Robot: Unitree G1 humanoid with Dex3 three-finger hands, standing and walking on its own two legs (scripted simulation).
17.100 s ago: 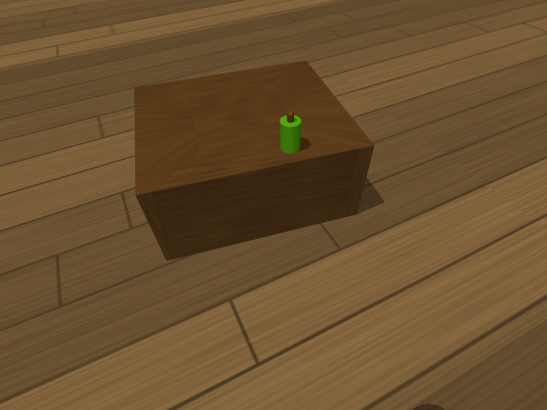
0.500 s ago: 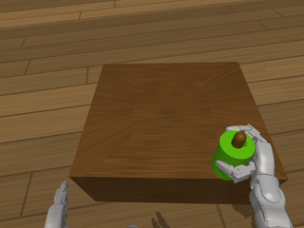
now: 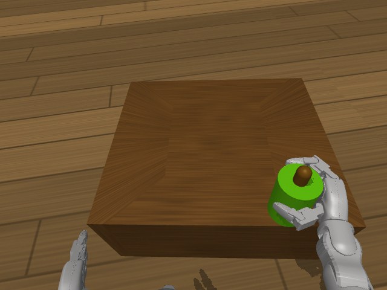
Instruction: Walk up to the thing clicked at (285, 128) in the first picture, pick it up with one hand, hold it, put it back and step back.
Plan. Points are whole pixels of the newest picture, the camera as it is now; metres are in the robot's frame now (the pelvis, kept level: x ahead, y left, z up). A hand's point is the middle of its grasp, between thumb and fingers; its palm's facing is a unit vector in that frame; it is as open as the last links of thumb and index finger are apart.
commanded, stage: hold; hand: right
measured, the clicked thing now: (294, 191) +0.32 -0.16 +0.03
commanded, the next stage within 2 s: crouch in 0.20 s
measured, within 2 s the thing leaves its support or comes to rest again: neither
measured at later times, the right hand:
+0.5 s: hand (298, 194) +0.32 -0.17 +0.02, palm faces +0.15 +0.99 -0.03, open 10.9 cm
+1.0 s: hand (280, 185) +0.40 -0.18 -0.09, palm faces +0.15 +0.99 -0.03, open 10.9 cm
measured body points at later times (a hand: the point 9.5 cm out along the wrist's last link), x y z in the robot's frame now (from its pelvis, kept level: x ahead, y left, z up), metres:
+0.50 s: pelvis +0.00 +0.00 +0.00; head +0.04 -0.01 +0.44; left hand +0.16 +0.26 -0.05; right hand +0.31 -0.22 +0.03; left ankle +0.05 +0.14 -0.70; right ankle -0.01 -0.12 -0.70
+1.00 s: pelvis -0.03 +0.00 -0.06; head +0.10 -0.04 +0.37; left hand +0.13 +0.27 -0.04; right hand +0.39 -0.23 -0.08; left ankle +0.05 +0.14 -0.70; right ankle -0.01 -0.12 -0.70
